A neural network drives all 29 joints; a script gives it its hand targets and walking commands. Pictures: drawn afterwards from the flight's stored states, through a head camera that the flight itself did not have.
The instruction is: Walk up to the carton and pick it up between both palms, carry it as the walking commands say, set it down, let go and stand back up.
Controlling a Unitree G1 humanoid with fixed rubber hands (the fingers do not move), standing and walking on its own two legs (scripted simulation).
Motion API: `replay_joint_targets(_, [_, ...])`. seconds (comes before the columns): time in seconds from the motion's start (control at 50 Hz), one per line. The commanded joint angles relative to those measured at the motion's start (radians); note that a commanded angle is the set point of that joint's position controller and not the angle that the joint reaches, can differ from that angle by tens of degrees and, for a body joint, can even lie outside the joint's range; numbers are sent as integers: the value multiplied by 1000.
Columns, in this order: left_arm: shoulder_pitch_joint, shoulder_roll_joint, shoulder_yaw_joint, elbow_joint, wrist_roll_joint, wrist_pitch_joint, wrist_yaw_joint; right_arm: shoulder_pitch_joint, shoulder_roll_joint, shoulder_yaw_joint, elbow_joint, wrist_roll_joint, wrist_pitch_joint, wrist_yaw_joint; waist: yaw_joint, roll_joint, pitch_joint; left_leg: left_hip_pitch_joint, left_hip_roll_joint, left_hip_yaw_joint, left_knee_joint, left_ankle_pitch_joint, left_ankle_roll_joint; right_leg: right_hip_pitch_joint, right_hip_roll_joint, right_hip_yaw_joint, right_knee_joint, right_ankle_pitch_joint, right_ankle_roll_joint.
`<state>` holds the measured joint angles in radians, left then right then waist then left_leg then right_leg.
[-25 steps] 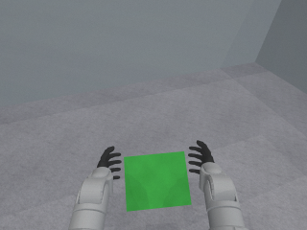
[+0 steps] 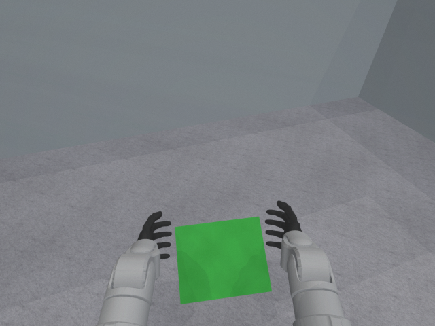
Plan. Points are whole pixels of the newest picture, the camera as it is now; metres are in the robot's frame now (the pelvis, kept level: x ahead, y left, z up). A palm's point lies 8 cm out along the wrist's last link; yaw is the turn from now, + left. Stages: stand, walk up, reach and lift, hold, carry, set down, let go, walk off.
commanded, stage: carry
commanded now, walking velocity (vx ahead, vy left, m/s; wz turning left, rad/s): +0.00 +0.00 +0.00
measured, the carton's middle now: (220, 256) +0.34 -0.01 -0.10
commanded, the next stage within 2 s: hold in 0.60 s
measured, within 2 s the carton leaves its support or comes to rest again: neither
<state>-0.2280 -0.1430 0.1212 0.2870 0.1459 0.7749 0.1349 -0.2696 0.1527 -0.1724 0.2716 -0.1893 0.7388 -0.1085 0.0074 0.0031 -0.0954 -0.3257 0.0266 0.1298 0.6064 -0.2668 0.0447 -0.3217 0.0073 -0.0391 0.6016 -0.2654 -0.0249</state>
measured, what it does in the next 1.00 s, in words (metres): stands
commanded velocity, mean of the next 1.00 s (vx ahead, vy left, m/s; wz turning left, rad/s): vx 0.00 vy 0.00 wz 0.00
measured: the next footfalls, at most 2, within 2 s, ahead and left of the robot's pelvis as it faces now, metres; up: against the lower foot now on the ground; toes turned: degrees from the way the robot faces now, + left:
none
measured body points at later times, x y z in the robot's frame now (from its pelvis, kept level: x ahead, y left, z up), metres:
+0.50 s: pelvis -0.01 +0.00 +0.00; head -0.05 +0.00 +0.45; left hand +0.29 +0.13 +0.02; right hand +0.30 -0.14 +0.04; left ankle +0.04 +0.09 -0.73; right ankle +0.04 -0.11 -0.73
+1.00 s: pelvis -0.02 +0.00 +0.00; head -0.05 +0.00 +0.45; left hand +0.28 +0.13 +0.02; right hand +0.28 -0.14 +0.04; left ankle +0.04 +0.09 -0.73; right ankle +0.04 -0.11 -0.73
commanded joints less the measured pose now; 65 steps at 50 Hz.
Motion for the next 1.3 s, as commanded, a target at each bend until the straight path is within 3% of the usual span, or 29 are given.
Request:
replay_joint_targets(0.0, [-784,-1001,-582,-252,-245,-105,-299,-583,975,576,-90,252,-43,298,-26,-1,-324,124,146,-183,-129,172,16,52,-127,141,-143,142,-75])
replay_joint_targets(0.06, [-798,-998,-564,-212,-232,-97,-298,-602,965,552,-59,242,-37,301,-26,26,-287,101,144,-185,-149,125,12,47,-127,143,-148,96,-79])
replay_joint_targets(0.1, [-789,-991,-552,-203,-225,-99,-298,-581,962,542,-40,233,-35,301,-30,6,-300,107,152,-194,-151,145,14,57,-122,134,-131,101,-76])
replay_joint_targets(0.14, [-792,-997,-574,-234,-242,-103,-299,-593,965,561,-77,251,-43,301,-30,32,-304,110,152,-194,-150,167,13,48,-122,127,-128,107,-77])
replay_joint_targets(0.36, [-787,-998,-560,-219,-238,-94,-297,-589,976,558,-65,252,-33,299,-26,39,-289,94,161,-209,-177,89,12,36,-119,136,-142,17,-74])
replay_joint_targets(0.4, [-780,-1005,-564,-202,-246,-90,-299,-622,963,573,-104,260,-36,296,-25,4,-285,93,152,-197,-159,115,11,36,-125,147,-151,69,-78])
replay_joint_targets(0.5, [-807,-996,-572,-257,-254,-95,-295,-589,977,570,-86,268,-31,298,-23,45,-307,109,164,-202,-154,183,14,42,-120,132,-115,109,-72])
replay_joint_targets(0.52, [-772,-1010,-579,-248,-261,-93,-299,-608,988,596,-132,285,-37,297,-20,31,-315,107,164,-198,-147,183,13,56,-123,137,-121,116,-76])
replay_joint_targets(0.58, [-775,-998,-572,-234,-252,-83,-299,-567,976,566,-78,260,-24,297,-23,29,-286,100,161,-198,-147,147,12,30,-130,144,-142,97,-77])
replay_joint_targets(0.6, [-661,-1066,-595,-138,-316,-87,-331,-467,1053,550,-105,234,-37,293,-67,-66,-217,198,-100,-251,-102,218,18,77,19,222,-197,187,-67])
replay_joint_targets(0.62, [-675,-1054,-588,-168,-305,-101,-332,-465,1045,555,-112,229,-45,290,-58,-47,-257,213,-88,-268,-90,280,17,95,10,235,-186,259,-67])
replay_joint_targets(0.68, [-674,-1073,-599,-218,-301,-120,-335,-496,1050,591,-162,239,-58,300,-65,-23,-324,264,-76,-285,-79,348,10,100,14,233,-171,278,-64])
replay_joint_targets(0.76, [-679,-1085,-582,-188,-285,-121,-335,-573,1021,610,-207,254,-69,309,-68,-42,-304,293,-63,-299,-71,286,1,60,5,225,-174,183,-60])
replay_joint_targets(0.78, [-683,-1084,-576,-196,-286,-124,-338,-615,1026,631,-238,266,-76,312,-40,-29,-329,286,-58,-297,-66,262,4,67,2,228,-169,164,-63])
replay_joint_targets(0.8, [-666,-1115,-580,-175,-292,-120,-333,-630,1006,629,-255,265,-82,314,-64,-24,-327,312,-61,-303,-68,286,-6,48,12,212,-167,163,-64])
replay_joint_targets(0.82, [-676,-1109,-570,-186,-289,-122,-332,-661,1020,647,-257,285,-86,319,-37,4,-331,277,-63,-293,-65,248,-4,65,0,230,-163,145,-65])
replay_joint_targets(0.84, [-713,-1110,-572,-192,-286,-122,-332,-667,1021,631,-238,278,-84,321,-53,-12,-319,293,-64,-293,-64,231,-10,40,2,229,-168,109,-63])
replay_joint_targets(0.86, [-713,-1115,-573,-184,-291,-123,-331,-685,1020,632,-235,280,-91,324,-40,-1,-329,284,-56,-301,-68,211,-10,56,2,223,-164,94,-67])
replay_joint_targets(0.88, [-715,-1098,-553,-168,-277,-122,-329,-701,1015,624,-231,274,-88,325,-33,-35,-305,281,-54,-305,-63,183,-6,38,-2,229,-165,67,-62])
replay_joint_targets(0.92, [-723,-1089,-539,-154,-280,-124,-333,-677,1020,608,-192,266,-82,321,-42,-38,-294,269,-58,-303,-67,136,-4,41,-11,241,-182,23,-65])
replay_joint_targets(1.02, [-817,-1070,-508,-130,-269,-119,-331,-633,1012,507,-3,219,-68,338,-69,6,-212,221,-43,-324,-113,-57,-17,32,-11,226,-186,-98,-67])
replay_joint_targets(1.08, [-872,-1065,-514,-138,-279,-129,-334,-607,1025,469,61,201,-71,343,-86,-22,-235,250,-44,-333,-111,-38,-21,16,-13,229,-197,-95,-66])
replay_joint_targets(1.1, [-889,-1070,-531,-159,-287,-134,-337,-572,1032,462,106,197,-72,350,-99,22,-256,253,-38,-335,-123,-41,-20,24,-6,214,-185,-66,-68])
replay_joint_targets(1.12, [-870,-1084,-520,-128,-281,-132,-335,-577,1034,465,118,196,-73,358,-87,16,-248,258,-33,-332,-129,-25,-24,14,4,203,-180,-42,-69])
replay_joint_targets(1.14, [-891,-1099,-546,-163,-289,-135,-335,-558,1033,449,133,193,-76,360,-107,49,-284,264,-30,-345,-136,5,-30,33,12,191,-164,1,-69])
replay_joint_targets(1.16, [-875,-1108,-551,-142,-288,-137,-337,-580,1034,465,107,198,-86,362,-99,43,-296,276,-27,-339,-128,43,-27,24,12,192,-163,23,-71])
replay_joint_targets(1.18, [-871,-1118,-552,-135,-285,-136,-336,-547,1026,452,124,188,-84,364,-122,40,-297,297,-27,-343,-124,58,-34,9,10,190,-170,24,-72])
replay_joint_targets(1.2, [-878,-1121,-560,-145,-296,-138,-339,-586,1036,470,97,199,-88,368,-103,29,-318,288,-28,-340,-121,73,-34,21,18,183,-162,35,-71])
replay_joint_targets(1.28, [-883,-1164,-567,-129,-293,-139,-333,-680,1033,505,19,220,-107,373,-100,19,-351,292,-21,-348,-113,73,-38,30,16,182,-146,34,-65])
